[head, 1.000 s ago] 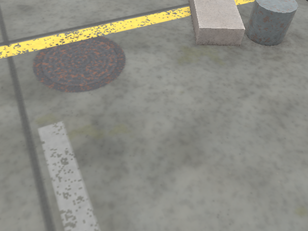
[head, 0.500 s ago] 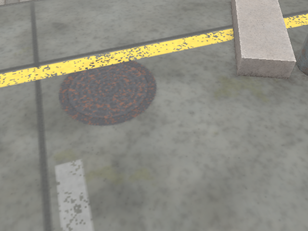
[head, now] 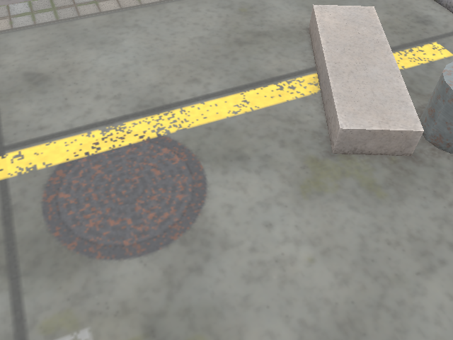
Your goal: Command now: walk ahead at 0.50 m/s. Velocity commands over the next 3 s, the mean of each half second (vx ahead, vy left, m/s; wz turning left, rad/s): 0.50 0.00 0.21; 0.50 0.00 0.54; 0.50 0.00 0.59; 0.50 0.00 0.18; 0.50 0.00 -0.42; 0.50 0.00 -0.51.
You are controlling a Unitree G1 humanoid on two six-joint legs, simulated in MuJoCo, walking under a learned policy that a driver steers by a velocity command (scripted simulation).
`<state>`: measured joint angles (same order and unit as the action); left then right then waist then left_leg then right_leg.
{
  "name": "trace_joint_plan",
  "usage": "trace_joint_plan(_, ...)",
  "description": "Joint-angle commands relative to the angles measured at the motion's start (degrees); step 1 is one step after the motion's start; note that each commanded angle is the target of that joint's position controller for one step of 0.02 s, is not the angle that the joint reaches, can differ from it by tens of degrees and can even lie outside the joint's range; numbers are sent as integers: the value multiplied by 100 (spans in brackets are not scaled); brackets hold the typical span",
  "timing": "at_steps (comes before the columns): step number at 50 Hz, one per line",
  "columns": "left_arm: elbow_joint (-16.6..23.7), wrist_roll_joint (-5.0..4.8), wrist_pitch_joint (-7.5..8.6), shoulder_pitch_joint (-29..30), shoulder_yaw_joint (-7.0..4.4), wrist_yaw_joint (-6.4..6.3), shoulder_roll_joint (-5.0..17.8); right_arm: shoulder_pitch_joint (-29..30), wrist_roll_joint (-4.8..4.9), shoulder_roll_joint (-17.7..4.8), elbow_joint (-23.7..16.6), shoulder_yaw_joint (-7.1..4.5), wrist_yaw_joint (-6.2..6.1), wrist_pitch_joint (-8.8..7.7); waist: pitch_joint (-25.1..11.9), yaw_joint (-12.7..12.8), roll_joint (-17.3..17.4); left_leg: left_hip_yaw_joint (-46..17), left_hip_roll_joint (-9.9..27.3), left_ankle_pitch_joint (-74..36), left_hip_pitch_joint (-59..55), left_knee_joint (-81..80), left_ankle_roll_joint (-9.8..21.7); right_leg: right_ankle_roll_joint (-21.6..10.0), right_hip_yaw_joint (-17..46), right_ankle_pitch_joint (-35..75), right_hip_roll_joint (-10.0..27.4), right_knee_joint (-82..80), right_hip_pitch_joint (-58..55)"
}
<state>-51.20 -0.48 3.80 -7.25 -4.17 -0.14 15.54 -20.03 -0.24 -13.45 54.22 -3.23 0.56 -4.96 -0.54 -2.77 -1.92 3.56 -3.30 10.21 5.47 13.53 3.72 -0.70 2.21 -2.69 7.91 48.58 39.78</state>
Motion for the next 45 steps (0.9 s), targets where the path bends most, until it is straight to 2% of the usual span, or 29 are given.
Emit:
trace_joint_plan(1,359,-9,63,427,0,51,161,54,46,-918,-262,-181,-79,-68,305,59,548,-720,1431,-1227,154,-709,765,35,-123,793,-95,-888,-71)
trace_joint_plan(5,584,-59,106,1049,51,156,176,-344,97,-972,-31,-210,-100,6,525,-145,546,-682,1637,-1120,-434,-536,742,-42,-202,708,-245,-1554,-18)
trace_joint_plan(8,710,-66,173,1131,30,244,312,-378,139,-1027,64,-253,-133,85,530,-37,614,-808,1869,-1556,-858,-162,645,-237,-182,161,-329,-1852,-222)
trace_joint_plan(9,684,-66,199,933,-12,252,412,-310,147,-1063,64,-265,-139,111,418,112,677,-856,1875,-2016,-883,63,593,-299,-238,-38,-433,-1930,-611)
trace_joint_plan(10,573,-52,226,470,-91,241,558,-154,157,-1101,29,-270,-142,137,153,407,741,-800,1761,-2887,-805,560,509,-384,-394,-129,-626,-2043,-1357)
trace_joint_plan(11,276,-29,239,-499,-240,197,831,-58,142,-981,-19,-219,-142,158,-427,844,651,-610,1430,-3307,-412,1590,349,-526,-452,-38,-713,-2034,-2731)
trace_joint_plan(12,72,65,242,-1604,-368,129,1294,-89,39,-743,-175,-109,-140,157,-1354,1183,37,-334,999,-1798,824,3416,112,-871,674,-32,346,-1862,-4613)
trace_joint_plan(13,-59,66,205,-1914,-433,140,1679,-906,66,71,-187,106,-92,34,-2165,776,-1572,-413,-18,2023,2988,5387,-231,-1735,3335,-1021,1685,-2571,-6440)
trace_joint_plan(14,-7,26,204,-1859,-281,125,1089,-559,212,-604,-104,-51,-78,-71,-2073,1001,-1051,-1183,236,2327,3549,6124,-185,-1594,3694,-1803,1566,-3011,-6197)
trace_joint_plan(15,71,15,223,-1374,-195,89,818,-22,323,-894,-281,-141,-80,-113,-1193,948,-789,-1074,520,1865,3941,6268,-107,-1284,2789,-1749,1419,-3107,-5453)
trace_joint_plan(16,152,38,237,-912,-133,79,643,262,304,-863,-342,-146,-121,-101,-743,771,-360,-934,831,1314,3765,6075,-92,-1112,2114,-1391,1232,-3273,-4599)
trace_joint_plan(17,165,72,254,-585,-85,89,449,386,232,-810,-356,-188,-157,-50,-381,608,-268,-917,997,955,3506,5771,-94,-1006,1571,-1031,1037,-3493,-3867)
trace_joint_plan(19,109,145,291,-372,-50,102,281,118,233,-547,-307,-206,-149,124,-173,314,-445,-966,1178,606,2940,5477,-70,-919,841,-675,825,-3855,-3169)
trace_joint_plan(20,67,135,310,-375,-64,93,313,101,241,-430,-321,-201,-144,196,-71,259,-380,-954,1211,538,2928,5373,-77,-943,571,-462,808,-3983,-3023)
trace_joint_plan(22,-5,147,336,-433,-117,42,475,297,209,-393,-441,-221,-152,289,113,213,-219,-992,1225,146,3207,5119,-120,-970,141,-48,815,-4129,-2962)
trace_joint_plan(26,-81,161,294,-565,-154,-66,605,792,154,-379,-647,-230,-64,284,283,278,-113,-931,1141,-977,3546,4033,-209,-865,-634,447,684,-4202,-3215)
trace_joint_plan(29,-105,117,244,-738,-173,-121,708,1437,125,-284,-875,-161,54,261,478,499,-22,-502,1066,-1449,3425,3165,-183,-777,-1079,533,654,-4245,-3385)
trace_joint_plan(33,-220,22,92,-1137,-227,-132,849,2077,140,-253,-1247,-100,204,267,699,713,10,-163,949,-1057,3676,2526,-38,-732,-1358,1055,896,-3920,-4270)
trace_joint_plan(34,-224,-7,46,-1144,-244,-131,898,2122,146,-288,-1330,-109,241,273,687,678,-36,-57,875,-808,3609,2435,29,-694,-1428,1480,949,-3737,-4449)
trace_joint_plan(36,-161,-63,-30,-1007,-290,-152,1074,1920,151,-473,-1423,-193,286,288,409,433,-248,271,538,-221,2988,2390,228,-579,-1583,3365,981,-3072,-4655)
trace_joint_plan(37,-126,-87,-76,-925,-313,-169,1164,1549,166,-624,-1387,-274,290,298,155,183,-380,423,310,85,2455,2418,352,-515,-1638,4283,966,-2461,-4678)
trace_joint_plan(38,-89,-108,-120,-795,-317,-177,1212,806,190,-870,-1231,-413,275,299,-225,-259,-379,500,63,5,1475,2152,529,-400,-1725,4635,844,-1452,-4472)
trace_joint_plan(39,-36,-90,-110,-766,-287,-183,1162,-133,193,-1280,-987,-629,178,319,-717,-714,-118,144,8,-314,-137,1767,767,-153,-1773,3721,608,-2,-3559)
trace_joint_plan(40,225,159,-1,-1143,-79,-130,417,-409,201,-1953,-893,-774,67,348,-1116,-304,1348,-2430,1442,-136,-2079,1641,1510,188,-1651,-818,-187,2141,-1137)
trace_joint_plan(41,417,33,277,-1079,33,-40,286,-402,146,-1891,-1093,-676,107,244,-2018,-160,1361,-5166,2312,723,-2947,541,2283,253,-206,-3230,-1006,3262,108)
trace_joint_plan(42,601,-219,450,-281,-77,26,703,-388,86,-1421,-1069,-535,147,173,-1543,-444,728,-4557,2158,438,-2736,262,1867,87,256,-2800,-693,3352,702)
trace_joint_plan(43,660,-247,531,-96,-62,31,666,-98,103,-1217,-1078,-477,145,117,-933,-277,573,-3695,1944,-36,-1988,317,1641,-41,214,-2285,-446,2948,769)
trace_joint_plan(44,557,-104,539,-124,-85,-17,657,358,124,-1006,-1179,-413,138,96,-566,-1,202,-3018,1669,-554,-1101,307,1450,-40,220,-1923,-211,2461,402)
trace_joint_plan(45,514,-12,476,-230,-147,-40,742,675,91,-827,-1286,-350,114,87,-401,220,273,-2584,1492,-1036,-418,222,1357,-1,236,-1697,-61,2062,-53)
